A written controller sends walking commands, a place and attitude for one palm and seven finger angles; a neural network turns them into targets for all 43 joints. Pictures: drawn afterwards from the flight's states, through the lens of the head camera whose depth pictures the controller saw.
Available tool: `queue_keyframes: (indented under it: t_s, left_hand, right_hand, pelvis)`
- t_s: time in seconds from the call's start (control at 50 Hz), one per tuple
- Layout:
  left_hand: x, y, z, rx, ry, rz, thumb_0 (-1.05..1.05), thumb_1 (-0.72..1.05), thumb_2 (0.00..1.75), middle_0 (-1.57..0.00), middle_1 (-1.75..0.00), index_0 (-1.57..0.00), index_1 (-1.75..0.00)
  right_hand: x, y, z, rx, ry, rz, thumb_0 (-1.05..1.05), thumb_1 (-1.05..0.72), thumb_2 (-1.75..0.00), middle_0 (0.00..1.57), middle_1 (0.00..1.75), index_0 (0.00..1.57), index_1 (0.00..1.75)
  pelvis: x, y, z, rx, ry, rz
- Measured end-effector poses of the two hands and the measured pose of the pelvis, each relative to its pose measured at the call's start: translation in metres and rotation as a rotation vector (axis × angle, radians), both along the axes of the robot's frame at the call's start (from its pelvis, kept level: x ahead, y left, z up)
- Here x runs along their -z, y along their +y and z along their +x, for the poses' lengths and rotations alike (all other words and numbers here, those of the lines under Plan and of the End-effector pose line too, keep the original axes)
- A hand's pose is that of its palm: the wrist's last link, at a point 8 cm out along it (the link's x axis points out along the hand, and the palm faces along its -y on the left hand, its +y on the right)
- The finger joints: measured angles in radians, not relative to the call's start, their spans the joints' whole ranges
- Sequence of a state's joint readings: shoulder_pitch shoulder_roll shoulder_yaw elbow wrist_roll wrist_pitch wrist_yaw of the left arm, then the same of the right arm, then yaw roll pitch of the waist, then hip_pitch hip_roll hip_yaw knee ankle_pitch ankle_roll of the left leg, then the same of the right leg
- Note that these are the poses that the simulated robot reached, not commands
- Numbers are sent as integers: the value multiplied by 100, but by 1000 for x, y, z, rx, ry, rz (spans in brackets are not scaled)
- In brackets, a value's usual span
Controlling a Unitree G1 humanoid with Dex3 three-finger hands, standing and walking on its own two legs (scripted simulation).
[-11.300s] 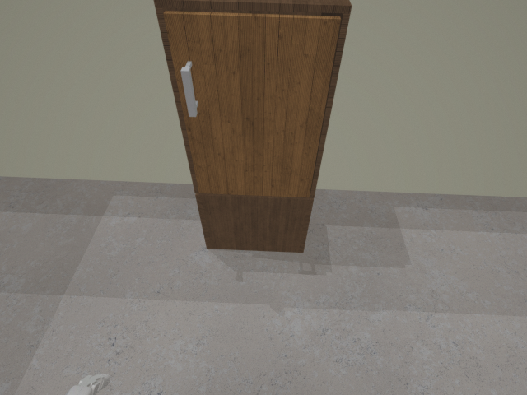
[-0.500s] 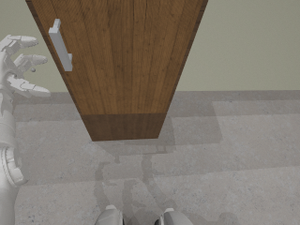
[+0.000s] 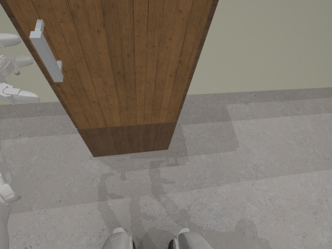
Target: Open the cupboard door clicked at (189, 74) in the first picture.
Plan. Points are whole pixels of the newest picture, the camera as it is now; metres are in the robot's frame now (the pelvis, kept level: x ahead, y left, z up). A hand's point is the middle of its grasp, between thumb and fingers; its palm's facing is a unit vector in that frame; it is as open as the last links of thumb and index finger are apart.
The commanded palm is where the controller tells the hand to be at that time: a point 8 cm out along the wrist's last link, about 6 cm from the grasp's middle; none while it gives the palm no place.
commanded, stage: move the hooked fingers beside the handle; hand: left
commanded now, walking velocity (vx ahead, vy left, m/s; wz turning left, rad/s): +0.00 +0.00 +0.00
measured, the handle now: (49, 53) +0.54 +0.23 +0.10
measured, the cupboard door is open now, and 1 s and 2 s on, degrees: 0 0 0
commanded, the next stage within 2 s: slide the fingers in behind the handle in 0.54 s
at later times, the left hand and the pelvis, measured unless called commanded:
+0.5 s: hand (17, 73) +0.48 +0.27 +0.11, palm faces +0.06 -1.00 +0.00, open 14.0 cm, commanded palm +0.46 +0.32 +0.10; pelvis -0.01 +0.00 +0.00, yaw +1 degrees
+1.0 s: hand (34, 71) +0.50 +0.25 +0.09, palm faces +0.05 -1.00 +0.01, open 13.9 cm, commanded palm +0.47 +0.29 +0.09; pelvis -0.01 +0.00 -0.01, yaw +1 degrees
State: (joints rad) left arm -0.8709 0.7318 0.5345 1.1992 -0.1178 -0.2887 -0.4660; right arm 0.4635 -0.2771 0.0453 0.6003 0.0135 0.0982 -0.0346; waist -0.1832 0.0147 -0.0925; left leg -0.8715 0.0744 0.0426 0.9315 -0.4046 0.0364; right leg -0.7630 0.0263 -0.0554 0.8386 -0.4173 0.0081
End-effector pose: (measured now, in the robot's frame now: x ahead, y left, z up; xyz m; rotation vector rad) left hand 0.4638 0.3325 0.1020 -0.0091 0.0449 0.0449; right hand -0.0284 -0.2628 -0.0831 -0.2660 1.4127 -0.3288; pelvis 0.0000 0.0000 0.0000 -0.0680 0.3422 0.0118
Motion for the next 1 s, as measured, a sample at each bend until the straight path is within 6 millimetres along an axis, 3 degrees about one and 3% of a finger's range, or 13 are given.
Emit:
queue_keyframes:
  t_s: [0.18, 0.32, 0.42, 0.74, 1.0]
  left_hand:
    - [-8, 2, -14, -8, -32, 14, -2, -50, 30, -29, -120, -30, -120]
    - [-1, -6, -13, 1, 5, -6, -1, -50, 30, -30, -120, -30, -120]
    - [-3, -8, -11, -13, -39, 9, -2, -50, 30, -30, -120, -30, -120]
    - [-5, -6, -6, -3, -31, 21, -2, -50, 30, -29, -120, -30, -120]
    - [7, -30, 9, -7, -3, -1, -2, -50, 30, -30, -120, -31, -121]
  right_hand:
    - [2, -3, 33, -50, -76, -4, 1, -90, -90, 20, 30, 21, 30]
    - [3, -7, 48, -91, -124, -21, 1, -90, -90, 20, 30, 21, 30]
    - [4, -9, 42, -85, -122, -27, 1, -90, -90, 20, 30, 21, 30]
    - [5, -9, -7, -28, -1, -24, 1, -90, -90, 20, 30, 21, 30]
    - [5, -7, 1, -18, -31, -14, 1, -90, -90, 20, 30, 21, 30]
  pelvis:
    - [-1, 1, -1, -23, -27, -5]
    - [2, 0, -8, -32, -28, -4]
    - [4, -1, -11, -25, -22, -3]
    - [6, -5, -15, -23, -8, -6]
    - [6, -4, -10, -14, 1, -4]
